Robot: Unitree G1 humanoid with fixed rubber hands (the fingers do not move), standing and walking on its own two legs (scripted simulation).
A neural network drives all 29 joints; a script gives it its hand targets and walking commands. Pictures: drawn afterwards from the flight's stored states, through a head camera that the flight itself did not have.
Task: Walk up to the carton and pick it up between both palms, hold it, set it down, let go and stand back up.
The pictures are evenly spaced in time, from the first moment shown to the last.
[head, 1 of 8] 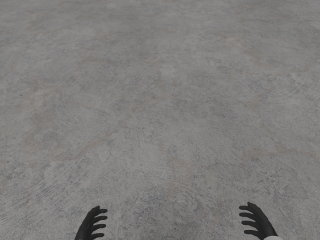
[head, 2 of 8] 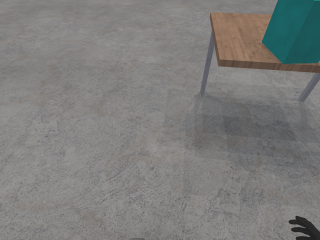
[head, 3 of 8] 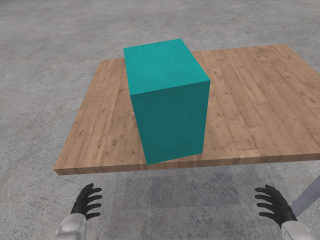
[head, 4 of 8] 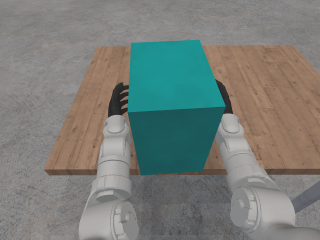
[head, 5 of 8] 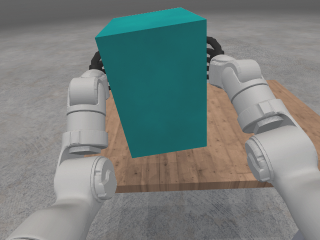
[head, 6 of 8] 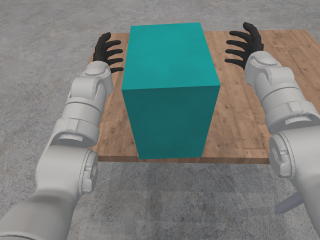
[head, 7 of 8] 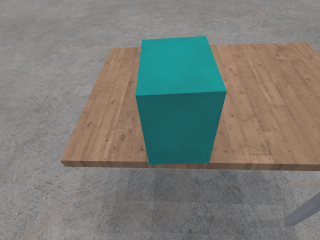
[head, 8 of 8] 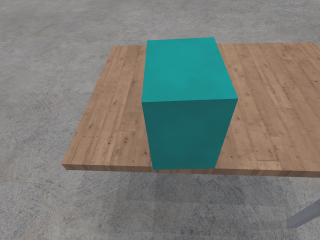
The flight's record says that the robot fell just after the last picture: no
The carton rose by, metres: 0.21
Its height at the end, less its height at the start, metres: +0.00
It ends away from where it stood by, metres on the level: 0.01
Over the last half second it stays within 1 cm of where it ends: yes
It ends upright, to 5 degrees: yes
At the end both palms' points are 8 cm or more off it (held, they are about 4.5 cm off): yes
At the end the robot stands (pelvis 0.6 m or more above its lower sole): yes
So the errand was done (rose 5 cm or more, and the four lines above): yes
